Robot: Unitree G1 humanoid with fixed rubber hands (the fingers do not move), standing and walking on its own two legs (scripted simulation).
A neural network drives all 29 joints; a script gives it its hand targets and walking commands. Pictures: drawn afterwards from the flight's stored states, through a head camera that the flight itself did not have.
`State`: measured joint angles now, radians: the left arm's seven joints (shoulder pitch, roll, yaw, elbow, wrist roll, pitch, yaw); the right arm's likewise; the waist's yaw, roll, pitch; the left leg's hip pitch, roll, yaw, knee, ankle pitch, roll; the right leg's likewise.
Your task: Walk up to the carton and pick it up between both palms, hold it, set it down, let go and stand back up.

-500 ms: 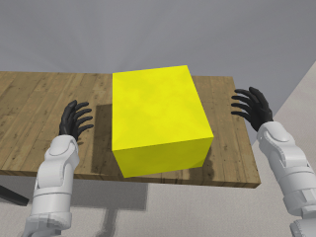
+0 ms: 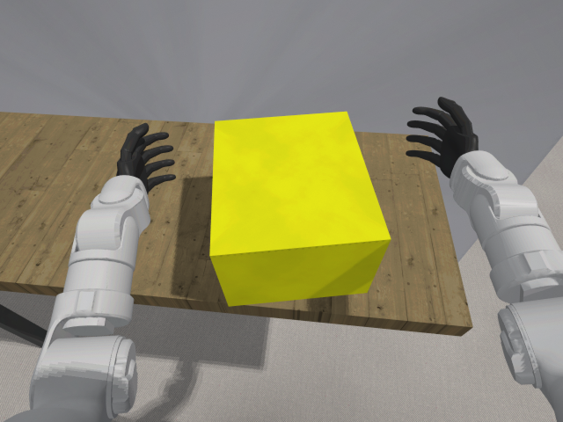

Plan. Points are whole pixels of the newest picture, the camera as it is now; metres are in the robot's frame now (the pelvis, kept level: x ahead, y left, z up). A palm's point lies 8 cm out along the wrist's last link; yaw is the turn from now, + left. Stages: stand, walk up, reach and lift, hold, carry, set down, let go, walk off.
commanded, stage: reach and lift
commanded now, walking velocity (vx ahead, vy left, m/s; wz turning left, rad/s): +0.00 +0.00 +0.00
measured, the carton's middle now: (289, 205) +0.45 +0.07 +0.00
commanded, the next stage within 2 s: none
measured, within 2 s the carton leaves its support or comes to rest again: neither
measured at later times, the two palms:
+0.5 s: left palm (145, 190) +0.39 +0.28 +0.08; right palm (432, 153) +0.48 -0.14 +0.11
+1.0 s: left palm (171, 209) +0.39 +0.26 +0.03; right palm (420, 179) +0.48 -0.13 +0.06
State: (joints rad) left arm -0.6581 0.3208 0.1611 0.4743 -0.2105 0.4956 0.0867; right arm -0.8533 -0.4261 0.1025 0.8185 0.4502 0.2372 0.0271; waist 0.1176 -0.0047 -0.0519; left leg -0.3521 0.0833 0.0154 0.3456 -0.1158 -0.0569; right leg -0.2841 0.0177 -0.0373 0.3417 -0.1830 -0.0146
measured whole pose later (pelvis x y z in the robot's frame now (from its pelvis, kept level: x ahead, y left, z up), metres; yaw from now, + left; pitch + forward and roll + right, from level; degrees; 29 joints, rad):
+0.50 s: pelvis +0.01 +0.00 +0.00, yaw +0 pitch +13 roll -1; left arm -0.76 0.29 0.11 0.89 -0.20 0.13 0.07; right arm -0.99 -0.39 0.17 1.18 0.44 0.01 0.04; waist 0.14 0.00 -0.13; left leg -0.50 0.09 0.00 0.40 -0.14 -0.06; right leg -0.41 0.02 -0.05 0.36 -0.19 -0.01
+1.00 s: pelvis +0.00 +0.00 -0.02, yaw -1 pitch +21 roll -2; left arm -0.81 0.22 0.05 1.16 -0.24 -0.19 0.06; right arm -0.98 -0.34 0.21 1.29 0.44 -0.19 0.04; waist 0.16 0.00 -0.23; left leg -0.71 0.10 0.00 0.50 -0.16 -0.06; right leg -0.62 0.03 -0.04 0.46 -0.21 -0.01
